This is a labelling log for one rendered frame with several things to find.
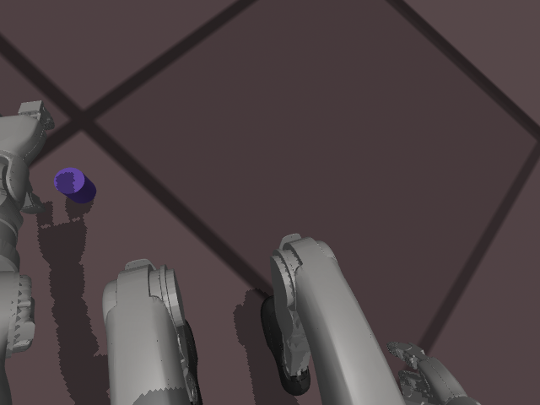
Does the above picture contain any tin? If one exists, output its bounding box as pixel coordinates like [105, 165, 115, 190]
[54, 168, 96, 203]

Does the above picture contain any right robot foot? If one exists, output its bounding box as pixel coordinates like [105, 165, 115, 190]
[261, 295, 311, 396]

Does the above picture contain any left robot hand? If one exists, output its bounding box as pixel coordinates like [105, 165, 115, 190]
[0, 100, 55, 214]

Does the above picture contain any right robot hand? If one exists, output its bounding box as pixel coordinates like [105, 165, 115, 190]
[386, 342, 467, 405]

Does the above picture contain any left robot arm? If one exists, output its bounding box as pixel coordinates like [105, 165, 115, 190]
[0, 151, 35, 405]

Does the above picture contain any left robot foot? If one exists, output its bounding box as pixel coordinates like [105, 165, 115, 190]
[183, 319, 203, 405]

